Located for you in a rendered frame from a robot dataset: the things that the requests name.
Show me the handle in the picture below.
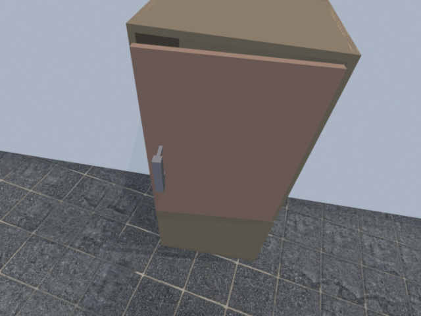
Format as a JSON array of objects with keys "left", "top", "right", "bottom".
[{"left": 151, "top": 145, "right": 166, "bottom": 192}]

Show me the cupboard door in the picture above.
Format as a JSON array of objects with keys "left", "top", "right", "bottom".
[{"left": 130, "top": 43, "right": 347, "bottom": 221}]

